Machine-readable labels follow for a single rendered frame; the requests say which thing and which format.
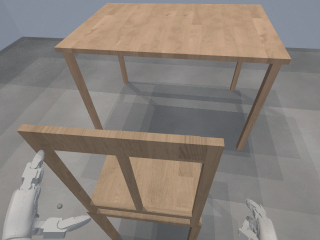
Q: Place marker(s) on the table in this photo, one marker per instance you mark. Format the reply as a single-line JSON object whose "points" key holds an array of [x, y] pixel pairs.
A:
{"points": [[239, 33]]}

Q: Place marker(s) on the chair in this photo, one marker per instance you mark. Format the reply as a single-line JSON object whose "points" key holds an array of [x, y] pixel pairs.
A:
{"points": [[151, 177]]}

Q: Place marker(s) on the right robot hand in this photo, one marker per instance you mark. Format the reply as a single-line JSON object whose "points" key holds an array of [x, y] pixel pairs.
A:
{"points": [[263, 228]]}

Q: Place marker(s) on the left robot hand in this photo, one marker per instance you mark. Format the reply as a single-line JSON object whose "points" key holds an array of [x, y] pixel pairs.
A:
{"points": [[20, 220]]}

